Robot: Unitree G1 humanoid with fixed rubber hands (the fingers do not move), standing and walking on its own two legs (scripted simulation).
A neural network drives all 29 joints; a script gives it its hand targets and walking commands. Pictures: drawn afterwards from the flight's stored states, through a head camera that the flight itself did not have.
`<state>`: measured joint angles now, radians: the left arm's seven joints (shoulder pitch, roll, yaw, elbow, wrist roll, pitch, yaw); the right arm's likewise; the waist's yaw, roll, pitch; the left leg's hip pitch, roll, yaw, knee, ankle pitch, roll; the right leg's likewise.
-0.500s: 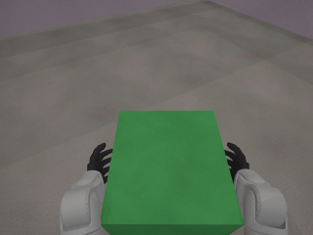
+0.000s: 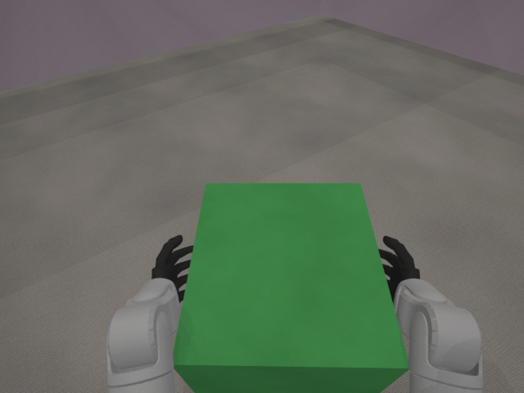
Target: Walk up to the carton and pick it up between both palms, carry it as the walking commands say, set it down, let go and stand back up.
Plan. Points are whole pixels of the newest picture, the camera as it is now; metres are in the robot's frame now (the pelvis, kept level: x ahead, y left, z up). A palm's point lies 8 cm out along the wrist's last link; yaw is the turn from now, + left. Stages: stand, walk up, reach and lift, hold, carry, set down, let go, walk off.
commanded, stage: carry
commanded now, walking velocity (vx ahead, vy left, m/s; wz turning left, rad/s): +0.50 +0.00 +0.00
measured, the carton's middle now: (281, 303) +0.26 +0.00 +0.01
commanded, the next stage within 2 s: none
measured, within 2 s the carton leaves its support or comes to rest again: neither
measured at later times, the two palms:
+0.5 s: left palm (159, 242) +0.32 +0.19 +0.10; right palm (372, 241) +0.32 -0.14 +0.10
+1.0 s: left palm (180, 149) +0.59 +0.22 +0.08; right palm (328, 149) +0.59 -0.11 +0.07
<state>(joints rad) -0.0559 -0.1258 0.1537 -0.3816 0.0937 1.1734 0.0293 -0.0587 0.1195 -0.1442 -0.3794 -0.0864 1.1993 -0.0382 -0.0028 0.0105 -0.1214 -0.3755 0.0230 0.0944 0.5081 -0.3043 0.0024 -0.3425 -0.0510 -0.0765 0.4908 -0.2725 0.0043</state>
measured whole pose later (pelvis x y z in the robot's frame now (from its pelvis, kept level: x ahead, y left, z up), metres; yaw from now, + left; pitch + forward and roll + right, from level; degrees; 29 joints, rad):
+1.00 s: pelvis +0.34 +0.05 -0.02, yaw +2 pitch +4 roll -1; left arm -0.07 -0.13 0.15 -0.44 0.07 1.17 0.03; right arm -0.07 0.12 -0.14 -0.47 -0.08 1.21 -0.04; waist -0.01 0.05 -0.09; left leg -0.07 0.10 0.16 0.54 -0.48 -0.05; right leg -0.44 -0.07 -0.22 0.50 -0.12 -0.03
